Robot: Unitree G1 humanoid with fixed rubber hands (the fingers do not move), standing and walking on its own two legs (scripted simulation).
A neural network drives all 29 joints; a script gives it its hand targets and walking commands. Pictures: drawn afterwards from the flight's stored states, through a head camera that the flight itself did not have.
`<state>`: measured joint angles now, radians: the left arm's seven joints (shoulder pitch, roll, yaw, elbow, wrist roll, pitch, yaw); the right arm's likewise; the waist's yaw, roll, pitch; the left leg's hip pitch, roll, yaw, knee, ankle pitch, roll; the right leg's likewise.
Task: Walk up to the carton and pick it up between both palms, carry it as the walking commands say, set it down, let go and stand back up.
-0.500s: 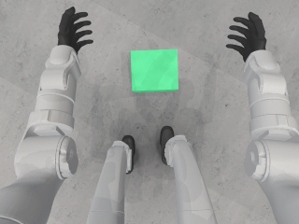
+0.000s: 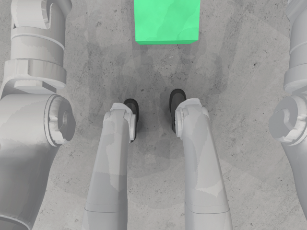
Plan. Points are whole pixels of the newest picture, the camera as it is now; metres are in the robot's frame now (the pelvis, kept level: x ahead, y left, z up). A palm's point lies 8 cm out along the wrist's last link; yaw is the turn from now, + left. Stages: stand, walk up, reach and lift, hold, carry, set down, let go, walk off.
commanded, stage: reach and lift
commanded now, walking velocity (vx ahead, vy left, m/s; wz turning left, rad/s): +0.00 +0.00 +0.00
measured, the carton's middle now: (165, 16) +0.56 -0.05 -0.51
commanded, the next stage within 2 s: none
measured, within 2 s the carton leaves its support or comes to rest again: neither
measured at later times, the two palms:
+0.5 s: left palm out of the picture +0.56 +0.14 -0.30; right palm (251, 1) +0.54 -0.26 -0.31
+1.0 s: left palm (103, 14) +0.56 +0.15 -0.42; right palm (228, 15) +0.53 -0.24 -0.43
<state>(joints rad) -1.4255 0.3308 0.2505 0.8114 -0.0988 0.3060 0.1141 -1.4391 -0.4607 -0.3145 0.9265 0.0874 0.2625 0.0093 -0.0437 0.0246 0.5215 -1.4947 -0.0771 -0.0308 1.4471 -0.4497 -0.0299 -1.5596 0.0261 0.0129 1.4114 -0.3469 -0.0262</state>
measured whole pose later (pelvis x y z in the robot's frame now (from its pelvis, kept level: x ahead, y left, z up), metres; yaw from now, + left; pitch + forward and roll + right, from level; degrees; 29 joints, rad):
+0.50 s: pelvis -0.01 +0.00 -0.15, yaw +1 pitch +31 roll +3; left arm -1.46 0.34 0.16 0.84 -0.20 0.29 0.17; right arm -1.49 -0.50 -0.19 0.96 0.17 0.26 -0.05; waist -0.05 0.03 0.52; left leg -1.93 -0.09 0.00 1.98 -0.60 -0.04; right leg -2.01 0.02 0.01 1.95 -0.47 -0.03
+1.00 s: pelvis +0.01 +0.00 -0.24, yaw +2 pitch +31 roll +1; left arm -1.49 0.34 0.11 1.07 -0.19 0.14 0.12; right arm -1.48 -0.48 -0.15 1.19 0.22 0.10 -0.03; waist -0.05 0.01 0.52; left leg -2.19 -0.08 0.00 2.30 -0.66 -0.04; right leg -2.26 -0.03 -0.05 2.25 -0.52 -0.07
